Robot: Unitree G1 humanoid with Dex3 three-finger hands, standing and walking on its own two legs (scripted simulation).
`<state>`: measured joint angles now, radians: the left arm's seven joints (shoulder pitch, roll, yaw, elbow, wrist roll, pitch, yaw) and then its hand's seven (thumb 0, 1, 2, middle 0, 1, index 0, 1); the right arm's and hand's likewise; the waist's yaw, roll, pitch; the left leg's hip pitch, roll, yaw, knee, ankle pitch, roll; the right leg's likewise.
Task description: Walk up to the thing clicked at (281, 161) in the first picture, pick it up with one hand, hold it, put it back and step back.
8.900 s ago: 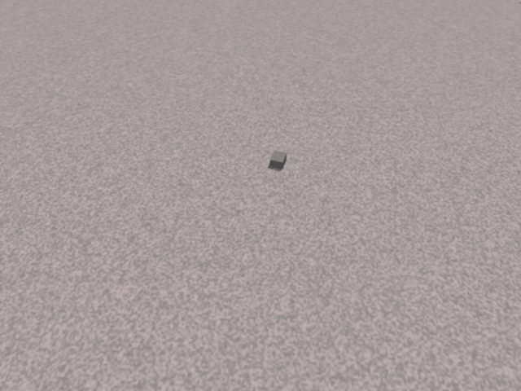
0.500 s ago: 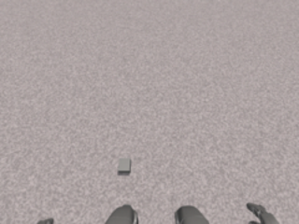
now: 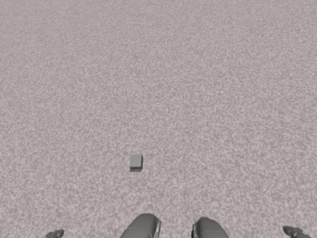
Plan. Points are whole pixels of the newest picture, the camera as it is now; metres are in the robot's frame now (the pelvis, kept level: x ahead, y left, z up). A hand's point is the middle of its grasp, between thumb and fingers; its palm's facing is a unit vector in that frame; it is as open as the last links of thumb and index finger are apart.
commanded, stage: walk up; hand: left
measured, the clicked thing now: (136, 161) +0.57 +0.25 -0.72
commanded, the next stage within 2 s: none
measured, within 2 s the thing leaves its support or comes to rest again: neither
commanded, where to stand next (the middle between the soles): +0.12 +0.05 m, yaw +0 degrees
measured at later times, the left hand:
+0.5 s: hand out of the picture +0.03 +0.34 -0.13, palm faces +0.00 -0.94 -0.33, open 7.4 cm
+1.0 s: hand out of the picture +0.12 +0.34 -0.15, palm faces -0.05 -0.92 -0.39, open 7.4 cm
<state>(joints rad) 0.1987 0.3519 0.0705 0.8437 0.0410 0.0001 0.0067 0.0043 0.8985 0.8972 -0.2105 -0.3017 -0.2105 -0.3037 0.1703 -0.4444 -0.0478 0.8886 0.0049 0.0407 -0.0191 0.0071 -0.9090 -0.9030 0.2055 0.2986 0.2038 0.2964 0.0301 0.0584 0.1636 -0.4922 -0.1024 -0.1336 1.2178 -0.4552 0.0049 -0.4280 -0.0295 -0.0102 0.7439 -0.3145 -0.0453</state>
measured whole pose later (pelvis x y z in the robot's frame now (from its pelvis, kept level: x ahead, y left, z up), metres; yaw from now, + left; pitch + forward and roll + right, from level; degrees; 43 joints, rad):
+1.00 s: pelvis +0.05 +0.07 +0.00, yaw -3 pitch -3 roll +1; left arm 0.23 0.39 0.04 0.88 0.00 0.04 0.00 0.00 0.90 0.90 -0.21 -0.30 -0.21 -0.30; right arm 0.17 -0.39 -0.04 0.89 0.01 -0.04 -0.02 0.01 -0.91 -0.90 0.21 0.30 0.21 0.30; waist 0.02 -0.01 0.15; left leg -0.39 0.01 0.04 0.65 -0.19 0.01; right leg -0.33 -0.05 0.05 0.77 -0.38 0.02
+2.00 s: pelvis +0.07 +0.05 +0.00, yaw -2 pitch -3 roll +1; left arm 0.16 0.43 0.07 0.84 -0.01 0.06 0.00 0.00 0.90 0.90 -0.21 -0.30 -0.21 -0.30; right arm 0.19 -0.36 -0.03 0.86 0.00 -0.05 -0.04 0.01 -0.90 -0.90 0.21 0.30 0.21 0.30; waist -0.01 -0.09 0.19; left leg -0.35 0.00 0.02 0.64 -0.24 0.02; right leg -0.53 0.00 0.13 1.18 -0.47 -0.01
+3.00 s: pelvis +0.01 +0.02 +0.02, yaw +1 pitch -4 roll +1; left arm 0.16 0.32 0.01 1.02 0.01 -0.01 -0.02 0.01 0.90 0.90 -0.21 -0.30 -0.21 -0.30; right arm 0.14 -0.35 -0.02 1.01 0.00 -0.02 0.01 0.01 -0.91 -0.90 0.21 0.30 0.21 0.30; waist 0.00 0.00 0.08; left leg -0.10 0.01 0.00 0.46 -0.29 -0.01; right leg -0.24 -0.01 0.01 0.47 -0.17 0.00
